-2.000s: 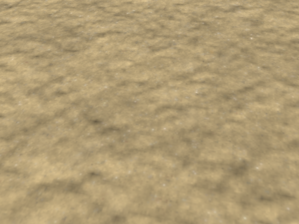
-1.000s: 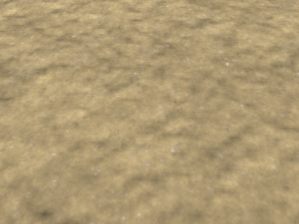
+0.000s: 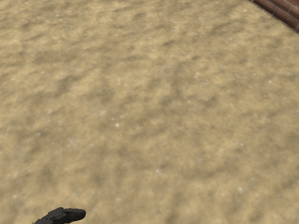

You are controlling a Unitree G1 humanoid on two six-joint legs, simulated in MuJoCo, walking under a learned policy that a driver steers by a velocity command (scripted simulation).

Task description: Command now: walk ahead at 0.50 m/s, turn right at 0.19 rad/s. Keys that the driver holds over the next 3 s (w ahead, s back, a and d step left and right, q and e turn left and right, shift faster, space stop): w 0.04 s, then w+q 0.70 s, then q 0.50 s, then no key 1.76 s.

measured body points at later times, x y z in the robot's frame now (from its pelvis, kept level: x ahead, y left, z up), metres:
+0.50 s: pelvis +0.25 +0.01 +0.00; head +0.29 +0.02 +0.45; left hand +0.18 +0.26 -0.14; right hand +0.47 -0.19 -0.11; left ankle +0.37 +0.11 -0.71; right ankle +0.10 -0.08 -0.72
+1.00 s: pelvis +0.50 +0.07 +0.01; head +0.54 +0.09 +0.45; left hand +0.57 +0.37 -0.10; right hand +0.64 -0.19 -0.12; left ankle +0.37 +0.10 -0.72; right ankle +0.68 +0.03 -0.71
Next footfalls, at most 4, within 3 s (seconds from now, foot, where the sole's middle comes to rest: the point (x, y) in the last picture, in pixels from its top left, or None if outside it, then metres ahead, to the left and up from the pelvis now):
0.54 left None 0.41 0.11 -0.76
1.02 right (133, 169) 0.71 0.07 -0.76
1.46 left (107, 213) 0.51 0.19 -0.76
1.76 right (145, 182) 0.64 0.02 -0.76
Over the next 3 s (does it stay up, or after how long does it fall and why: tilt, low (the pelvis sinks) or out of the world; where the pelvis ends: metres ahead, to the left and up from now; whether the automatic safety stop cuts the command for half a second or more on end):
stays up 0.54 0.08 0.02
